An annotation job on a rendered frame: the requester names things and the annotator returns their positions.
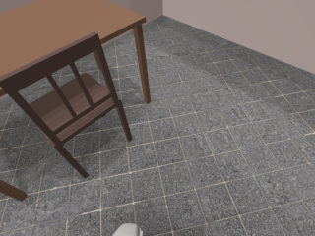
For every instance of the chair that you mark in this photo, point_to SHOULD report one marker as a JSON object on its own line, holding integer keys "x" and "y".
{"x": 67, "y": 110}

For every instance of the table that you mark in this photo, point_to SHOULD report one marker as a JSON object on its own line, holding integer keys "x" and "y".
{"x": 36, "y": 29}

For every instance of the robot left thigh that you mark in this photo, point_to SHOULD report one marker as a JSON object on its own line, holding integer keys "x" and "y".
{"x": 128, "y": 229}

